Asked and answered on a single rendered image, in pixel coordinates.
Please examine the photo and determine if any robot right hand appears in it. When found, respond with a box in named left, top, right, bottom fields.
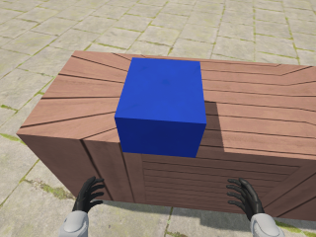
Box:
left=226, top=177, right=266, bottom=221

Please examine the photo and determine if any pedestal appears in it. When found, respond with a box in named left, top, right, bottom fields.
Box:
left=16, top=50, right=316, bottom=221

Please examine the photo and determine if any left robot forearm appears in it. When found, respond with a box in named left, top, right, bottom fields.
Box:
left=57, top=210, right=89, bottom=237

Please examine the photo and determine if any robot left hand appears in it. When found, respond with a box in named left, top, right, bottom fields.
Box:
left=72, top=176, right=105, bottom=214

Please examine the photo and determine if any right robot forearm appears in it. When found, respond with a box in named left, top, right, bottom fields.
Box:
left=250, top=213, right=285, bottom=237

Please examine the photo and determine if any carton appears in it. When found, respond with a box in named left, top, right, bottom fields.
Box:
left=114, top=57, right=206, bottom=158

